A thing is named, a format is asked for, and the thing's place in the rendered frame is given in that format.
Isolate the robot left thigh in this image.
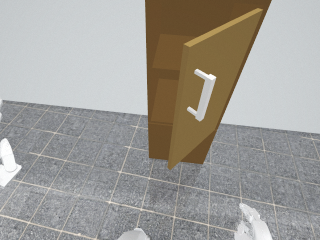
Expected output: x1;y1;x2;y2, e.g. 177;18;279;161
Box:
118;230;150;240

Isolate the handle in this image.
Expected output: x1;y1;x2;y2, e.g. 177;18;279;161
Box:
187;69;217;121

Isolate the cupboard door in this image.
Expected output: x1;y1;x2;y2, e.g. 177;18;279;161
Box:
167;8;263;170

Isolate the robot left shin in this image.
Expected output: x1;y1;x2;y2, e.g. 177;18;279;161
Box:
134;228;146;235

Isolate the robot right hand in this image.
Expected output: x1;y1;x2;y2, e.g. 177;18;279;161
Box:
234;203;273;240

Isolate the robot left hand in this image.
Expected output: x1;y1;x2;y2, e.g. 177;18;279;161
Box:
0;98;22;189

